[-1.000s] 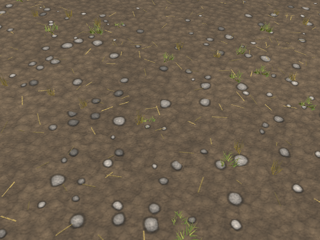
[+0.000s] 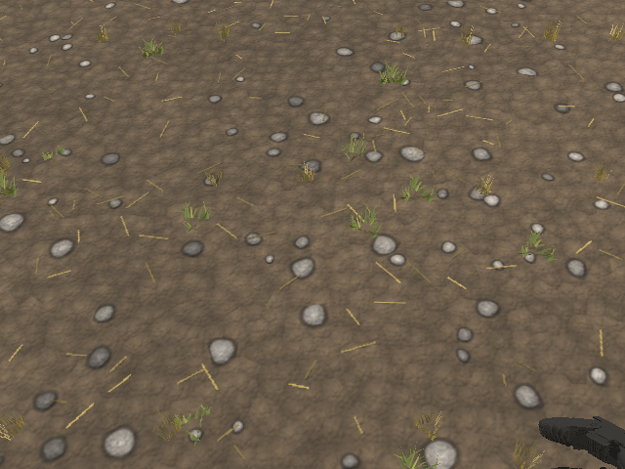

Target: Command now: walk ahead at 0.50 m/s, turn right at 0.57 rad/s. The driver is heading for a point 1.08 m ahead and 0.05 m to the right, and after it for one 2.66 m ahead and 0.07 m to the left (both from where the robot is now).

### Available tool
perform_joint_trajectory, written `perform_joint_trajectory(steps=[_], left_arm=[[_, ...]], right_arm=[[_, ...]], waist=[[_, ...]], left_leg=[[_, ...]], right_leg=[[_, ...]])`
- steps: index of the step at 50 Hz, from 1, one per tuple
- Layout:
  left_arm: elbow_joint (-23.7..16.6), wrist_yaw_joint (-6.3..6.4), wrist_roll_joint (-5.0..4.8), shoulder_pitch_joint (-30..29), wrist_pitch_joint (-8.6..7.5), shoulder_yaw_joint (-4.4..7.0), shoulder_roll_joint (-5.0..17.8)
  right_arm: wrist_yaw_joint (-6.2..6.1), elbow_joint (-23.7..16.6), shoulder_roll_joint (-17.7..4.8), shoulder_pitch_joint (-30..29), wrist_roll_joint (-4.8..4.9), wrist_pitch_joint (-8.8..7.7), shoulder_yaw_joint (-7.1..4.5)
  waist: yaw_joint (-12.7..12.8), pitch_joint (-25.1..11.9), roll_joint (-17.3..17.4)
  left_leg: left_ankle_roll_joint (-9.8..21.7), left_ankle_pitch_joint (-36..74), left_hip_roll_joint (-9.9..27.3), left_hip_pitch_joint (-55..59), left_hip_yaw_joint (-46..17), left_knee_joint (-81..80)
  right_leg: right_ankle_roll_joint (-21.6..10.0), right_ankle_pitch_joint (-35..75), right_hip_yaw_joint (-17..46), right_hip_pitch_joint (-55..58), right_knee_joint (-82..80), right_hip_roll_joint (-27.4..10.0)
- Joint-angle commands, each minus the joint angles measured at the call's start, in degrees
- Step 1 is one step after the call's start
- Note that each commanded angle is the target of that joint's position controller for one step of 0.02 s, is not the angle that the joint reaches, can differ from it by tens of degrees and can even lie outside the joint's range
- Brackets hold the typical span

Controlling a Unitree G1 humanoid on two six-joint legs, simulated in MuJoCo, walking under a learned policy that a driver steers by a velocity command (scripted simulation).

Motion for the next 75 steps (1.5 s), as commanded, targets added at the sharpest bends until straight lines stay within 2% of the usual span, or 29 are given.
perform_joint_trajectory(steps=[1, 2, 3, 4, 5, 6, 9, 12, 18, 23, 26, 28, 29, 30, 31, 32, 34, 38, 47, 52, 55, 56, 57, 58, 59, 61, 65, 70, 75], left_arm=[[-3.51, 0.22, 0.32, -2.13, -0.09, 1.60, 6.66], [-4.51, -0.12, 1.03, -2.29, -0.42, 0.26, 3.01], [-5.72, -0.12, -0.32, 5.05, -0.97, -0.76, -0.01], [-5.29, 0.04, -0.73, 5.38, -1.13, -0.09, 5.05], [-5.57, 0.05, -0.60, -0.12, -0.78, 0.96, 8.52], [-6.34, 0.13, 0.01, -3.76, -0.42, 1.10, 8.37], [-7.19, -0.63, -0.04, -5.11, 0.14, 1.27, 5.56], [-8.04, -0.87, 0.26, -6.89, 0.95, 0.80, 3.22], [-9.86, -2.37, 0.42, -15.11, 0.09, 0.07, 1.73], [-12.78, -3.79, 0.16, -22.40, -0.54, -0.47, 0.95], [-12.63, -3.80, 0.91, -18.34, -0.58, 0.99, 4.00], [-7.88, -2.58, 0.95, -1.21, -0.12, 4.03, 9.68], [-6.99, -1.68, 1.32, 3.52, 0.01, 5.17, 16.57], [-7.72, -1.79, 0.97, 4.77, -0.41, 4.18, 14.19], [-7.01, -2.17, 1.38, 1.88, -0.95, 2.92, 10.57], [-6.59, -2.18, 1.20, -1.30, -1.31, 2.33, 8.72], [-6.34, -2.42, 1.63, -7.31, -2.12, 1.10, 4.69], [-3.94, -2.22, 2.38, -8.82, -4.34, 1.49, 4.83], [1.17, -0.40, 1.95, -4.44, -3.90, 1.95, 7.05], [2.75, 0.44, 1.03, -3.65, -1.39, 2.69, 9.31], [2.03, 1.48, 0.80, -5.70, -0.19, 2.89, 10.82], [1.08, 1.65, 1.50, -4.77, -0.74, 2.00, 8.98], [-1.47, 0.25, 3.14, 1.99, -2.50, -0.78, 0.16], [-1.66, -0.89, 1.34, -4.07, -4.82, -0.09, 5.33], [-3.74, -1.43, -0.68, -9.69, -5.98, 0.53, 7.69], [-3.87, -0.82, 1.33, -11.52, -6.50, 0.47, 6.92], [-3.58, -0.53, 2.65, -8.84, -4.00, 0.55, 5.39], [-6.01, -0.69, 2.42, -19.40, -3.82, -0.81, 2.46], [-7.37, -1.71, 1.26, -23.47, -4.91, 0.23, 5.36]], right_arm=[[-0.36, -2.85, -9.22, 5.35, 0.13, -1.62, -3.97], [-0.92, -2.40, -12.04, 13.32, -0.93, -1.79, -4.86], [-0.94, -0.43, -16.04, 19.12, -1.45, -0.78, -6.09], [-0.51, -0.50, -11.94, 19.73, -0.08, -0.33, -5.43], [-0.71, -1.08, -8.34, 17.63, -0.01, -0.02, -4.49], [-0.76, -1.34, -7.33, 14.76, -0.45, 0.34, -4.00], [-0.75, -0.18, -4.96, 11.28, -0.92, 0.22, -3.27], [-0.58, 1.58, -6.19, 11.63, -0.37, -0.33, -3.88], [-0.98, 4.45, -9.26, 12.60, -0.24, 0.48, -4.70], [-0.68, 7.77, -11.18, 17.11, 1.27, 1.63, -5.07], [-0.82, 8.79, -13.46, 16.76, 2.03, 2.55, -5.58], [-1.40, 8.46, -11.49, 16.69, 1.32, 2.73, -4.42], [-0.87, 5.48, -4.60, 21.03, -0.86, 1.79, -1.97], [-0.35, 6.56, -6.05, 21.09, 0.19, 0.24, -1.83], [0.08, 5.28, -10.08, 15.55, 2.79, -0.15, -3.22], [0.01, 4.44, -9.31, 12.48, 3.17, -0.29, -2.88], [-0.42, 5.52, -8.53, 12.80, 1.43, 0.75, -3.22], [-0.57, 6.92, -5.36, 15.40, 1.59, 3.49, -3.02], [1.45, 1.96, -2.23, 1.67, 1.07, 2.75, -1.95], [3.40, -2.29, -3.30, -0.96, 1.06, 2.85, -2.32], [2.76, -0.07, -8.79, 14.22, 1.10, 3.49, -5.43], [1.54, 1.37, -13.41, 22.74, 1.20, 4.05, -7.21], [1.26, 0.85, -18.41, 21.24, 1.38, 3.58, -7.81], [1.27, -0.16, -13.21, 23.45, 1.09, 3.10, -6.46], [1.17, -0.06, -10.80, 21.18, 0.61, 2.74, -5.77], [0.99, -1.49, -8.19, 13.78, 0.84, 2.70, -4.95], [0.03, -2.51, -8.08, 11.11, 0.37, 2.52, -4.68], [-1.42, -0.87, -10.06, 14.41, 1.10, 3.35, -5.27], [-1.73, 0.70, -9.76, 17.66, 1.58, 4.17, -5.33]], waist=[[-6.76, -4.87, -9.27], [-10.28, -12.38, -4.35], [-8.16, -19.66, 12.89], [-8.90, -17.76, 12.50], [-10.37, -10.34, 6.12], [-9.71, -5.38, 1.95], [-6.59, -0.09, 4.52], [-6.24, 1.00, 4.04], [-8.52, 1.94, 1.77], [-10.12, 4.49, 1.10], [-5.61, 0.72, 3.09], [3.14, -9.30, 0.90], [0.41, -16.94, -13.33], [1.37, -26.51, -12.80], [1.95, -17.91, -8.60], [0.32, -10.47, -7.68], [-4.01, -4.36, -6.44], [-6.61, -1.35, -6.12], [-1.31, 4.80, -3.89], [-2.18, 3.51, -5.26], [-11.27, -6.58, -6.52], [-14.87, -12.14, -0.56], [-7.37, -17.23, 13.58], [-12.26, -22.94, 6.74], [-12.66, -14.39, 3.96], [-7.80, -5.52, -3.23], [-4.01, -2.91, -0.82], [-7.86, -1.10, 1.95], [-8.95, -1.44, 3.71]], left_leg=[[3.84, -3.45, 0.41, 16.52, 1.06, -4.46], [7.85, -5.55, 9.35, 30.79, -6.62, -3.15], [17.06, -16.06, 22.03, 50.66, -30.40, -5.68], [16.99, -28.68, 24.63, 49.96, -40.06, -9.33], [14.56, -29.40, 22.11, 43.48, -32.20, -10.57], [12.92, -22.11, 19.45, 36.37, -23.91, -11.41], [11.56, -9.36, 13.59, 25.02, -9.87, -15.90], [13.04, -3.11, 13.60, 23.29, -3.32, -18.55], [11.93, 4.61, 13.30, 26.90, 7.44, -18.96], [11.23, 6.85, 15.58, 31.29, 10.15, -18.21], [9.91, 29.86, 16.14, 34.45, 12.40, -8.74], [6.38, 28.56, 12.10, 22.03, 16.09, 13.72], [2.37, -12.49, 3.90, -2.74, 15.95, 36.97], [1.90, -34.22, -0.66, -8.79, 3.65, 47.67], [2.53, -30.67, 2.61, -13.84, 1.32, 50.04], [3.24, -25.83, 5.10, -13.96, 2.46, 46.89], [2.92, -18.43, 8.53, -8.16, 2.09, 40.38], [1.21, -10.71, 8.12, -5.28, 0.51, 36.79], [2.61, 7.51, 5.16, -10.27, 3.48, 11.25], [6.40, -4.13, 2.00, -9.56, 8.83, 6.91], [11.01, -6.92, -4.60, 13.63, 12.11, 4.30], [14.43, -5.35, 1.57, 31.01, 0.80, 2.15], [25.99, -12.80, 16.37, 50.73, -32.24, -2.26], [26.73, -17.93, 18.27, 54.13, -41.41, -9.22], [23.49, -14.79, 16.60, 48.33, -32.55, -10.59], [20.37, -2.61, 12.01, 32.04, -20.83, -11.50], [20.43, 8.80, 8.50, 19.02, -13.09, -15.01], [15.85, 2.56, 3.34, 13.75, -7.59, -13.90], [13.84, -5.42, 6.15, 19.73, -15.40, -8.73]], right_leg=[[-4.76, 17.66, 12.25, -3.31, 4.15, -11.83], [-2.63, 12.78, 7.85, -9.33, 18.63, -8.62], [1.61, -9.27, -1.46, -30.13, 36.92, -0.22], [2.51, -12.55, -1.18, -38.55, 46.28, -4.75], [3.11, -7.00, -1.19, -40.57, 49.50, -6.94], [3.62, -2.66, -3.30, -39.20, 49.08, -8.73], [3.95, 3.22, -4.92, -34.13, 43.91, -12.29], [4.86, 5.99, -6.27, -35.15, 40.06, -13.13], [4.68, 20.24, -8.89, -34.84, 22.55, -13.28], [1.63, 17.32, -12.07, -31.18, 11.94, -11.32], [-1.85, 10.22, -15.43, -21.03, 7.82, -7.08], [-5.24, 16.98, -12.84, 7.14, 5.04, -6.61], [-13.52, 14.11, 14.71, 29.69, 4.32, -22.98], [-18.70, 9.94, 34.11, 31.84, -4.93, -30.36], [-15.39, 10.48, 23.91, 25.59, -6.10, -28.51], [-12.89, 13.97, 14.40, 16.44, -6.67, -25.89], [-9.84, 20.38, 4.05, 3.00, -10.15, -21.35], [-9.81, 24.39, -5.06, -4.46, -16.81, -20.39], [-5.95, 27.10, -17.16, 4.33, -18.74, -21.05], [-3.85, 47.82, -20.22, 13.94, -9.58, -23.48], [-0.68, 65.30, -23.21, 9.15, 13.86, -20.77], [1.63, 47.92, -23.25, -4.04, 31.00, -17.93], [5.27, -10.09, -17.39, -30.61, 51.33, -4.83], [4.18, -12.61, -5.46, -36.94, 56.58, -5.10], [2.89, -7.20, -5.27, -40.64, 54.70, -7.99], [3.02, -0.28, -6.54, -36.01, 44.32, -12.10], [6.65, 3.80, -8.13, -28.87, 35.05, -13.22], [8.72, 22.09, -9.71, -24.09, 13.05, -9.41], [7.11, 22.36, -7.13, -20.67, 3.49, -7.43]])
